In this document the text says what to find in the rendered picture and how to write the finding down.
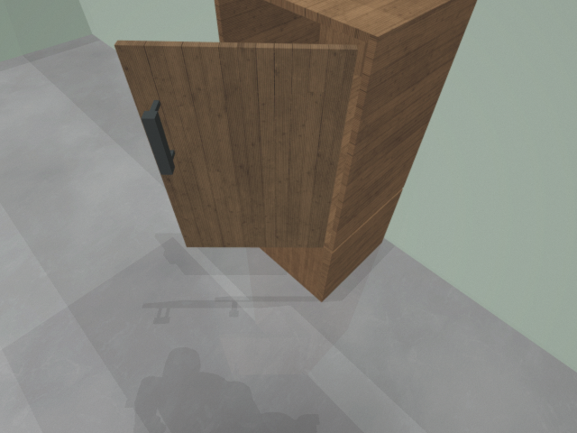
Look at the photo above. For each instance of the handle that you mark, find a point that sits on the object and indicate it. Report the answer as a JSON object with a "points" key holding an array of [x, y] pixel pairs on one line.
{"points": [[154, 130]]}

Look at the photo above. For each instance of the cupboard door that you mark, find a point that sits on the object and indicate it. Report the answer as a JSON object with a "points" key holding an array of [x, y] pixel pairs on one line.
{"points": [[257, 130]]}

